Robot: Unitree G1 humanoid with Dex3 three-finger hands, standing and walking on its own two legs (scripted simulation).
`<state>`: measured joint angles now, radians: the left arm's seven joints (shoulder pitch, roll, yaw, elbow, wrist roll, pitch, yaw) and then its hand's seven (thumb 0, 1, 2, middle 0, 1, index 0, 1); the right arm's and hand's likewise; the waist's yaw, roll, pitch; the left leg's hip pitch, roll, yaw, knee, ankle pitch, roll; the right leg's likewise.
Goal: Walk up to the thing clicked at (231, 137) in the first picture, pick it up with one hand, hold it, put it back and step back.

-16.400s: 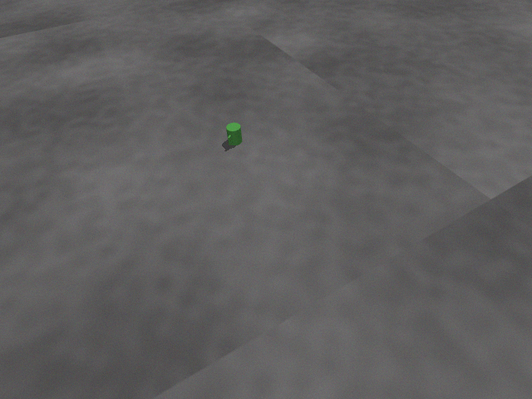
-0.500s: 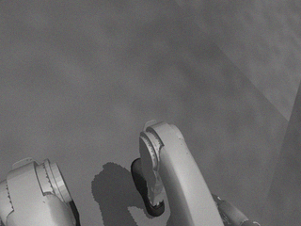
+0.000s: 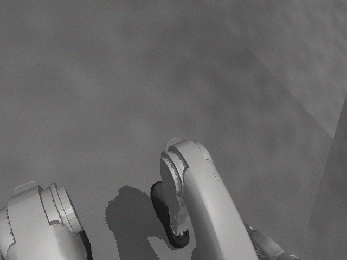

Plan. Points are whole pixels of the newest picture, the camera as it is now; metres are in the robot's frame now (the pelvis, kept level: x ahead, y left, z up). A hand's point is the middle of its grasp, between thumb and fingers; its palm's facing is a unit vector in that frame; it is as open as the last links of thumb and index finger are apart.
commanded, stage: settle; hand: left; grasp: from above
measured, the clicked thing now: out of the picture +0.43 +0.35 -0.25
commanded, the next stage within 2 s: lift in 0.96 s
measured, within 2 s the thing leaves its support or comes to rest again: leaves its support in 0.48 s
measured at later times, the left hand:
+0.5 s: hand out of the picture +0.43 +0.34 -0.20, palm faces -0.40 -0.14 -0.91, open 11.4 cm
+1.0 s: hand out of the picture +0.42 +0.35 -0.11, palm faces -0.47 -0.14 -0.87, open 11.2 cm
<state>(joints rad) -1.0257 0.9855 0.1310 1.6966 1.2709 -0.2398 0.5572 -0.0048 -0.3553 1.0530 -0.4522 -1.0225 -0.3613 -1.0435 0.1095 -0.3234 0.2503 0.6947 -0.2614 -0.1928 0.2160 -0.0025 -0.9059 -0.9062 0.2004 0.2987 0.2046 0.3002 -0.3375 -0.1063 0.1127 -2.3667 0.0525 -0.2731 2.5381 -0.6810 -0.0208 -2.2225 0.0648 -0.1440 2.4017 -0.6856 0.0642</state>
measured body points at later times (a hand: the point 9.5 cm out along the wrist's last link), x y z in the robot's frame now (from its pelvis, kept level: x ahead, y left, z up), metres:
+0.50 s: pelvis +0.01 +0.00 +0.01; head +0.25 +0.12 +0.37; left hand +0.45 +0.35 -0.14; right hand +0.08 -0.26 -0.07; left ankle +0.07 +0.14 -0.27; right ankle +0.11 -0.12 -0.27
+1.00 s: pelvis +0.00 +0.00 +0.05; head +0.24 +0.09 +0.42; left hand +0.44 +0.36 -0.06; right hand +0.11 -0.27 -0.05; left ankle +0.07 +0.14 -0.27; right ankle +0.11 -0.12 -0.27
